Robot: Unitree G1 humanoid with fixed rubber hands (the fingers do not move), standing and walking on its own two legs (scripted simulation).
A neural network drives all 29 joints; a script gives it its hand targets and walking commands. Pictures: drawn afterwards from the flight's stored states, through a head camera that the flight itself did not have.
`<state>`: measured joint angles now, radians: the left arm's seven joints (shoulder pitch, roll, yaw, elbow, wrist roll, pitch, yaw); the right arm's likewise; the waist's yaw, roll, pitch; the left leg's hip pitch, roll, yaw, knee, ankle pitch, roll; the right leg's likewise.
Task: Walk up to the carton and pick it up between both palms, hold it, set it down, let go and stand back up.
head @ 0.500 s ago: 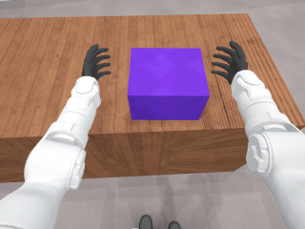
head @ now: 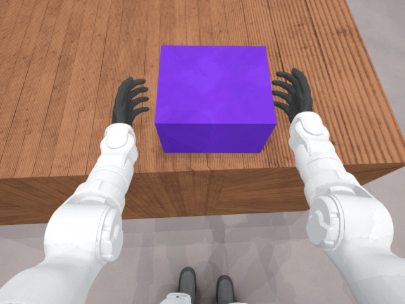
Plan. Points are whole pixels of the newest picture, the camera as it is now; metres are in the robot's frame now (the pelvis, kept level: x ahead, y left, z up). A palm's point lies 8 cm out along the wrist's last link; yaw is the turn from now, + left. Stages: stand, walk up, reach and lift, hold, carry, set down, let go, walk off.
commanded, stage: let go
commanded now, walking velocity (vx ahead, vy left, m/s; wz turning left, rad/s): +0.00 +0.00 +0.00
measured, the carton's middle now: (212, 101) +0.55 +0.00 -0.04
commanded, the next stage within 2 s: stand in 0.78 s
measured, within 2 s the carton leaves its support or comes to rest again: neither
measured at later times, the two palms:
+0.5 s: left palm (133, 131) +0.46 +0.17 -0.04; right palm (298, 138) +0.46 -0.19 -0.05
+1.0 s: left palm (99, 205) +0.30 +0.22 -0.04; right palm (337, 230) +0.27 -0.25 -0.08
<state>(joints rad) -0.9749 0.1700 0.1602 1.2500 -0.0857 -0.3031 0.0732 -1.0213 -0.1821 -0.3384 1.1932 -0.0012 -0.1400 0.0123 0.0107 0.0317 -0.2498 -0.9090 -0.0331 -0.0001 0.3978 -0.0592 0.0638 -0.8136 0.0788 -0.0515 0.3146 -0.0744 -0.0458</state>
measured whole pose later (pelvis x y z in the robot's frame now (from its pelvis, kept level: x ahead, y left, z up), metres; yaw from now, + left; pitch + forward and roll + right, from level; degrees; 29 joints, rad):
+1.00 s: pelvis +0.00 -0.01 -0.01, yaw -1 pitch +5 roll +0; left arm -0.26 0.29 0.00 0.58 0.08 -0.04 -0.01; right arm -0.20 -0.30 -0.06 0.76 -0.06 -0.12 0.04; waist 0.03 0.00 0.14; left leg -0.48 -0.03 0.08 0.68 -0.30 0.06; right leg -0.43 0.06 0.05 0.73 -0.35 -0.03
